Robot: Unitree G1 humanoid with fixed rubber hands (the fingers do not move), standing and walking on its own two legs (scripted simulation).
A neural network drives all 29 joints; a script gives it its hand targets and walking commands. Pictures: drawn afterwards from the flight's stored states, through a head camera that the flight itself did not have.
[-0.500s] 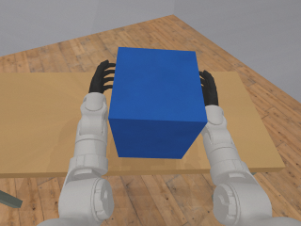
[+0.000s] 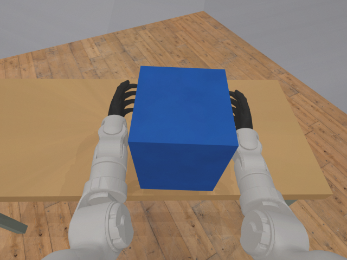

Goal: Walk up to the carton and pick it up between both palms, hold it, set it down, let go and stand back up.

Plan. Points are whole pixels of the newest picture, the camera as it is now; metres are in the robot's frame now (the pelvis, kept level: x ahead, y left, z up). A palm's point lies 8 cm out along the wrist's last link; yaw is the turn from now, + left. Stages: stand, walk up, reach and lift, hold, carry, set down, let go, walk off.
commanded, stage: set down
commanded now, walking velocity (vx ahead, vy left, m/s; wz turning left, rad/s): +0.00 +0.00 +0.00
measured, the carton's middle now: (179, 133) +0.40 -0.01 +0.03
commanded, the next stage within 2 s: none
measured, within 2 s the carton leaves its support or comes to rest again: rests again in 1.34 s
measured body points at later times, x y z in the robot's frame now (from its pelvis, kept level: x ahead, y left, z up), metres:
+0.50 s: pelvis +0.01 +0.00 +0.00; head +0.07 +0.02 +0.44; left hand +0.45 +0.13 +0.07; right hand +0.41 -0.16 +0.06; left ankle -0.04 +0.12 -0.75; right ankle +0.00 -0.12 -0.75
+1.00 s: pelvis +0.01 +0.00 +0.00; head +0.07 +0.02 +0.44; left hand +0.44 +0.13 +0.06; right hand +0.41 -0.17 +0.06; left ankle -0.04 +0.12 -0.75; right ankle +0.00 -0.12 -0.75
